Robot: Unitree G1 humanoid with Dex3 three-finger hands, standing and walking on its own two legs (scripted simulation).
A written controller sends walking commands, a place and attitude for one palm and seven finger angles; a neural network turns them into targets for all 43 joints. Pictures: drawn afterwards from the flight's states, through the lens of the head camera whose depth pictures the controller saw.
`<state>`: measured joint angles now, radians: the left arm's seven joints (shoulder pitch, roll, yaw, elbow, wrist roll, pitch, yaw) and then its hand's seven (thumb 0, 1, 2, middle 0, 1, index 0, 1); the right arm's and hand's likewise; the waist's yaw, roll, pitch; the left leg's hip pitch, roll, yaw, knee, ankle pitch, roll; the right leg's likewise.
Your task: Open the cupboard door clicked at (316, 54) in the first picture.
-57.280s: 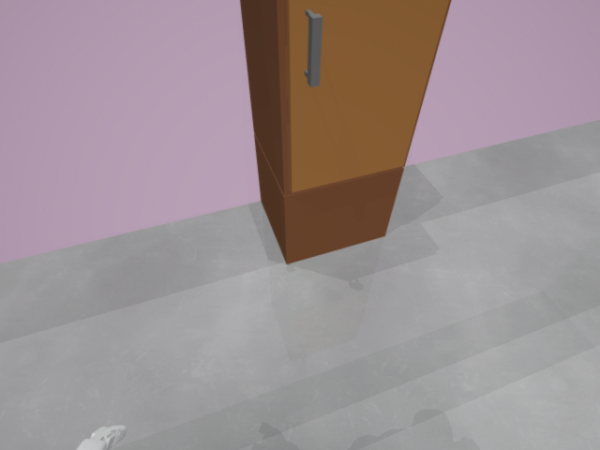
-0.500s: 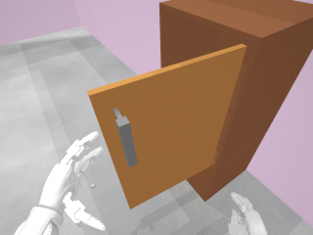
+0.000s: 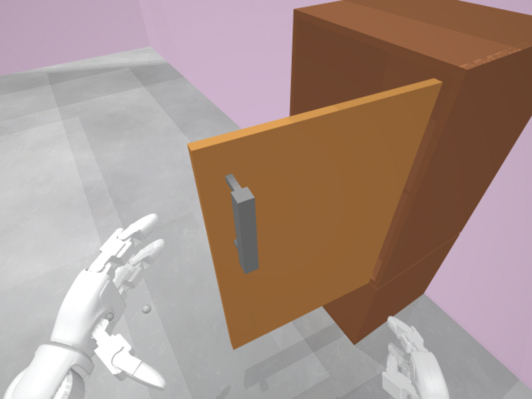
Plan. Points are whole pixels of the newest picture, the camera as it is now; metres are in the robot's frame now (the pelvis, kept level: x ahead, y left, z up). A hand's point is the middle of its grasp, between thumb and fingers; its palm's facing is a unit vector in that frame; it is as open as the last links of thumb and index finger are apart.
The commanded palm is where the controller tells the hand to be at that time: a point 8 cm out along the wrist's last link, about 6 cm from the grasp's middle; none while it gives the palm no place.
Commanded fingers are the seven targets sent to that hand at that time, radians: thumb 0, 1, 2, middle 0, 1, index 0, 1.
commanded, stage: draw the hand back to the body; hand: left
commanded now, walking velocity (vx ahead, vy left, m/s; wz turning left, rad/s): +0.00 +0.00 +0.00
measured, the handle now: (240, 224) +0.33 +0.07 +0.13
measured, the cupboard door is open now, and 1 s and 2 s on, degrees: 84 84 84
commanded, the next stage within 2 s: step back with the hand held close in 1.30 s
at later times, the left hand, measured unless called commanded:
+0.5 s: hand (98, 298) +0.19 +0.22 +0.14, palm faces +0.27 -0.91 -0.32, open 14.1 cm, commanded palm +0.15 +0.27 +0.16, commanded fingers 0.00 0.20 0.60 -0.17 -0.30 -0.17 -0.30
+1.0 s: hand (75, 258) +0.22 +0.25 +0.17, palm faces +0.43 -0.79 -0.43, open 8.3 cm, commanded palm +0.18 +0.29 +0.18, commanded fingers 0.00 0.90 0.90 -0.20 -0.30 -0.20 -0.30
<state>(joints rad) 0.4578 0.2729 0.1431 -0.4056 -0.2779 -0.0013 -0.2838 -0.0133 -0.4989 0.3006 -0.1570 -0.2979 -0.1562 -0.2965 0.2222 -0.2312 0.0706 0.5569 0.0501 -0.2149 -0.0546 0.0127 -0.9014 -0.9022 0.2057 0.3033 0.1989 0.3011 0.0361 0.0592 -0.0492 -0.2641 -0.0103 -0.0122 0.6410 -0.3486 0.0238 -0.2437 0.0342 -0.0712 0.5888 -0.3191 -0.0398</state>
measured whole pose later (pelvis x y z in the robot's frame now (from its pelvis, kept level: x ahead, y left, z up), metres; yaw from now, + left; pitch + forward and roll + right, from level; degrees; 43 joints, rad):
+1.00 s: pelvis +0.03 +0.00 +0.02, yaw -2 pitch -3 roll -1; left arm 0.50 0.35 0.33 -0.42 -0.06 -0.08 0.12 0.01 0.72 0.83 -0.21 -0.30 -0.21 -0.30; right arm 0.18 -0.24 0.01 0.64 0.01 -0.09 -0.06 0.01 -0.90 -0.90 0.21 0.30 0.20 0.30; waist 0.07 0.07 0.01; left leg -0.09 0.00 0.02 0.42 -0.29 0.02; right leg -0.09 0.05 -0.03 0.39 -0.26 -0.04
